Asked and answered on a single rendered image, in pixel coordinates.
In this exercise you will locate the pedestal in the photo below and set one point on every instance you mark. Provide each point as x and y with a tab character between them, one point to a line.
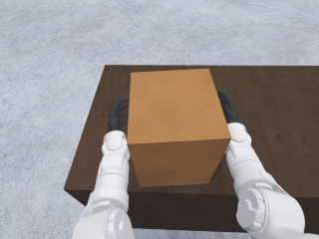
279	107

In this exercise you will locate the left robot forearm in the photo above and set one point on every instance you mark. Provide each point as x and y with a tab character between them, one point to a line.
113	176

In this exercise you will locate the right robot forearm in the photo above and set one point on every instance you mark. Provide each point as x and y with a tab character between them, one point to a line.
244	165

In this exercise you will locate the right robot upper arm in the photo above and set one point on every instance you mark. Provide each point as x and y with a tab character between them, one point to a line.
267	214

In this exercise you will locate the robot right hand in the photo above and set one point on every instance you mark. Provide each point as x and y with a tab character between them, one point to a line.
228	108

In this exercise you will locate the left robot upper arm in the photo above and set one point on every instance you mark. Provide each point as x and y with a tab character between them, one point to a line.
112	223

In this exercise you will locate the carton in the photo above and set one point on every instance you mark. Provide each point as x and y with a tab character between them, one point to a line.
177	131

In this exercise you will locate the robot left hand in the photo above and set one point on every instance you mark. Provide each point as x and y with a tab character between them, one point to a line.
115	121

